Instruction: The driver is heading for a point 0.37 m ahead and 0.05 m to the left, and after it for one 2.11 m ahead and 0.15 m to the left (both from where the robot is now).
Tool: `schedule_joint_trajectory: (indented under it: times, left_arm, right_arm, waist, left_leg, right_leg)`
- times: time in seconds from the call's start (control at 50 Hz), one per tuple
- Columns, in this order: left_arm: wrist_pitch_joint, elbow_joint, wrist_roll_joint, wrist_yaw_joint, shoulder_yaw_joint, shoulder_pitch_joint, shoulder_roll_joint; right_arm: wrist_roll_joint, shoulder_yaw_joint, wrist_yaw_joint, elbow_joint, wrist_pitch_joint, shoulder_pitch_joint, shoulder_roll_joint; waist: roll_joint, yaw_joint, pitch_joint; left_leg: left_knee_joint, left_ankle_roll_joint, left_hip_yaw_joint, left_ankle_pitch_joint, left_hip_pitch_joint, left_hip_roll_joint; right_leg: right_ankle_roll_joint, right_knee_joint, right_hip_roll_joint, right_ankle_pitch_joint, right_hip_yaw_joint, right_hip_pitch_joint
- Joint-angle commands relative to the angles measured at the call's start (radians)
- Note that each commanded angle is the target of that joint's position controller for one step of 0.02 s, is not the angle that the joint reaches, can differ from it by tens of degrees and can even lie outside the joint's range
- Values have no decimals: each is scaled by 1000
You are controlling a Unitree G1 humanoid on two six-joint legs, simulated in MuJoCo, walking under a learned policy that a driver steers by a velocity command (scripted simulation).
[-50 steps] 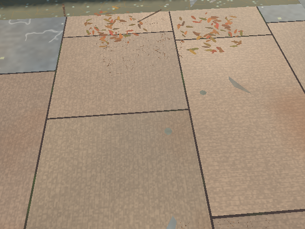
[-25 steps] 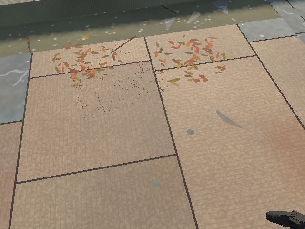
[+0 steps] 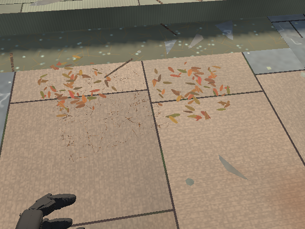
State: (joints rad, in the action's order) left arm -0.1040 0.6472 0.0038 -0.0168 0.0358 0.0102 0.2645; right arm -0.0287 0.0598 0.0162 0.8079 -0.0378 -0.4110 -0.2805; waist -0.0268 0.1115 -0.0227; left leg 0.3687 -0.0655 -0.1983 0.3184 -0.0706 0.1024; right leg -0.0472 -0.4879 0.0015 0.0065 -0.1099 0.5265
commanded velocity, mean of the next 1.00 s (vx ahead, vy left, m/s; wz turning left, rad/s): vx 0.50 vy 0.00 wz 0.20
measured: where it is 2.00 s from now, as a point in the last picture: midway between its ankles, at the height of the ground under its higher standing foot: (114, 113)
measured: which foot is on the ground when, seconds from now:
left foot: down 0.00-0.06, up 0.08-0.54, down 0.56-1.00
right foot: up 0.00-0.04, down 0.06-0.56, up 0.58-1.00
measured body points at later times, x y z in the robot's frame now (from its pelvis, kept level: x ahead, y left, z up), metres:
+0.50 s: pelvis +0.26 +0.02 -0.01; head +0.29 +0.04 +0.44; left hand +0.18 +0.30 -0.13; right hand +0.55 -0.13 -0.08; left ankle +0.38 +0.19 -0.71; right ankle +0.16 -0.14 -0.74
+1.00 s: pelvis +0.52 +0.12 -0.01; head +0.54 +0.12 +0.44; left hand +0.64 +0.40 -0.11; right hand +0.62 -0.15 -0.13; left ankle +0.38 +0.18 -0.74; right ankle +0.72 +0.02 -0.70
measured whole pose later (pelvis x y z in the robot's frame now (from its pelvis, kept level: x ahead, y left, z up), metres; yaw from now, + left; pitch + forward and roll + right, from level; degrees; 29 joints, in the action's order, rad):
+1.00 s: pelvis +0.52 +0.12 -0.01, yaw +10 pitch +1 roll +2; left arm -0.04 0.78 0.02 -0.05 0.04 0.14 0.27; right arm 0.00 0.07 0.00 0.82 -0.07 -0.31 -0.27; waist -0.04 0.06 -0.03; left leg 0.21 -0.02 0.22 0.32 0.09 0.04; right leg 0.02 -0.66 -0.09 -0.04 -0.01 0.65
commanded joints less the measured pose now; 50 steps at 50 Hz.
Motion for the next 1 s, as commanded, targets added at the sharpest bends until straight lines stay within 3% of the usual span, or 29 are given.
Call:
schedule_joint_trajectory:
  times: [0.02,0.04,0.06,0.08,0.1,0.12,0.14,0.16,0.18,0.22,0.26,0.38,0.46,0.5,0.52,0.54,0.56,0.58,0.6,0.62,0.64,0.66,0.68,0.74,0.82,0.9,0.96,1.0]
  left_arm:
    - [-28,-65,8,1,48,0,127]
    - [-31,-43,1,9,62,87,153]
    - [-32,-27,-13,18,78,233,199]
    - [-17,1,-24,21,99,350,281]
    - [-7,16,-2,13,89,362,222]
    - [-4,7,1,14,70,311,153]
    - [1,4,-5,14,60,261,128]
    - [4,14,-8,12,51,225,103]
    - [2,21,-15,12,45,204,88]
    - [-5,37,-12,10,49,190,92]
    - [-12,55,-8,11,59,194,119]
    - [-2,99,-2,18,72,224,177]
    - [18,134,18,20,82,281,214]
    - [30,148,28,21,86,304,235]
    - [36,159,31,21,86,316,247]
    - [42,168,32,22,79,310,242]
    - [38,165,19,24,60,317,210]
    - [22,122,-12,7,10,424,79]
    - [-1,158,14,-2,18,397,132]
    - [-6,119,58,-6,44,270,207]
    - [-7,100,59,-3,38,222,187]
    - [-1,107,36,4,38,211,175]
    - [14,121,29,6,44,246,170]
    - [57,154,29,12,38,310,113]
    - [61,130,22,13,38,227,91]
    - [51,93,15,-12,22,107,58]
    - [51,50,15,-30,16,30,56]
    - [51,21,15,-44,18,5,65]
  right_arm:
    - [-2,44,9,-63,0,28,-164]
    - [2,37,7,-73,0,43,-142]
    - [15,20,2,-95,-5,62,-95]
    - [0,-3,2,-117,-14,-63,-22]
    - [-10,3,3,-117,-18,-77,-89]
    - [-11,23,3,-115,-14,3,-158]
    - [-2,27,3,-124,-8,64,-161]
    - [7,29,0,-136,-5,99,-148]
    - [8,32,-5,-142,0,107,-134]
    - [0,24,-15,-152,10,109,-90]
    - [5,19,-19,-177,15,144,-72]
    - [7,2,-51,-223,-1,297,-51]
    - [4,3,-71,-275,1,395,-62]
    - [11,11,-75,-290,3,391,-77]
    - [17,22,-71,-284,4,341,-94]
    - [17,45,-64,-247,6,202,-130]
    - [15,74,-47,-203,11,41,-192]
    - [25,93,-33,-190,8,-28,-320]
    - [24,70,-32,-204,2,-66,-246]
    - [33,51,-39,-190,-8,-17,-204]
    - [31,44,-39,-179,-16,46,-181]
    - [30,32,-40,-171,-22,109,-139]
    - [36,23,-41,-174,-30,153,-109]
    - [43,26,-42,-151,-63,198,-96]
    - [53,32,-24,-107,-74,180,-103]
    - [43,40,-11,-75,-68,153,-132]
    - [29,49,-7,-40,-49,102,-150]
    - [18,55,-3,-26,-30,93,-165]
  waist:
    - [149,-89,26]
    - [143,-136,76]
    - [82,-206,201]
    - [-180,-184,355]
    - [-248,-181,328]
    - [-131,-194,178]
    - [-64,-182,92]
    - [-48,-164,31]
    - [-71,-141,8]
    - [-93,-124,-3]
    - [-69,-121,-11]
    - [-23,-168,-27]
    - [-23,-187,-54]
    - [-37,-164,-29]
    - [-49,-124,11]
    - [-34,-35,82]
    - [-2,43,167]
    - [254,-18,326]
    - [186,32,486]
    - [122,43,317]
    - [109,3,191]
    - [92,-37,118]
    - [121,-78,83]
    - [108,-128,47]
    - [85,-114,-9]
    - [66,-67,-52]
    - [53,-37,-83]
    - [63,-41,-83]
  left_leg:
    - [6,-102,-235,-292,-70,-232]
    - [96,-75,-211,-342,-98,-191]
    - [326,-42,-147,-279,-200,-143]
    - [644,27,4,96,-514,-2]
    - [814,40,24,276,-677,-62]
    - [877,47,18,192,-724,-108]
    - [878,56,53,116,-706,-140]
    - [841,62,63,65,-689,-164]
    - [812,63,67,31,-655,-192]
    - [778,70,93,-7,-617,-213]
    - [717,82,98,-59,-638,-224]
    - [399,69,161,-342,-589,-208]
    - [284,29,206,-295,-582,-185]
    - [252,-9,244,-188,-496,-136]
    - [237,-34,263,-140,-391,-98]
    - [171,-66,275,-186,-187,-61]
    - [170,-96,204,-242,104,-97]
    - [152,-268,-305,-155,517,-423]
    - [4,-319,-570,-92,527,-528]
    - [-20,-253,-385,-126,399,-484]
    - [-37,-213,-233,-188,242,-440]
    - [-66,-184,-130,-239,116,-396]
    - [-107,-166,-51,-274,14,-365]
    - [-210,-166,71,-314,-105,-350]
    - [-244,-135,217,-382,-71,-327]
    - [-268,-106,316,-387,-28,-328]
    - [-235,-99,345,-431,93,-367]
    - [-180,-86,361,-538,171,-390]
  right_leg:
    - [37,60,19,39,25,-195]
    - [68,89,0,39,29,-336]
    - [132,54,-136,75,-83,-576]
    - [287,85,-365,226,-459,-920]
    - [318,161,-435,438,-670,-905]
    - [277,188,-387,476,-546,-775]
    - [245,205,-341,372,-404,-656]
    - [234,234,-300,268,-306,-557]
    - [221,259,-269,199,-227,-490]
    - [226,307,-245,122,-126,-420]
    - [244,338,-254,47,-58,-408]
    - [214,344,-230,-94,153,-447]
    - [185,306,-268,-156,208,-554]
    - [173,218,-281,-402,230,-587]
    - [168,132,-283,-564,237,-588]
    - [149,-28,-260,-642,265,-541]
    - [116,-252,-222,-489,285,-359]
    - [47,-686,-71,277,273,82]
    - [57,-847,-6,607,48,150]
    - [68,-882,-50,548,18,226]
    - [72,-814,-94,461,35,231]
    - [66,-744,-128,394,42,199]
    - [58,-704,-152,335,30,127]
    - [31,-665,-154,235,21,58]
    - [15,-485,-137,30,-8,152]
    - [33,-257,-116,-121,67,127]
    - [64,-170,-106,-76,97,178]
    - [90,-141,-91,12,127,194]
Keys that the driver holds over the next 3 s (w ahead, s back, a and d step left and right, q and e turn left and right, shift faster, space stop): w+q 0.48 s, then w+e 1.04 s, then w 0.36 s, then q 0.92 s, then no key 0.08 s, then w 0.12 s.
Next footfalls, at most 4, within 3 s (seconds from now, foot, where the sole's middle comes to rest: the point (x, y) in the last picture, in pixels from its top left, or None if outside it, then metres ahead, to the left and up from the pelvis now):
0.06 right None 0.20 -0.13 -0.78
0.56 left None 0.42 0.20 -0.78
1.10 right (127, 168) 0.77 0.05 -0.78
1.58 left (87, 123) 1.05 0.24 -0.78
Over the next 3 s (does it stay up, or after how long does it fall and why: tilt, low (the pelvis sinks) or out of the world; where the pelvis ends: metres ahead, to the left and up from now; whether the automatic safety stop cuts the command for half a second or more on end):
stays up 1.21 0.06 0.00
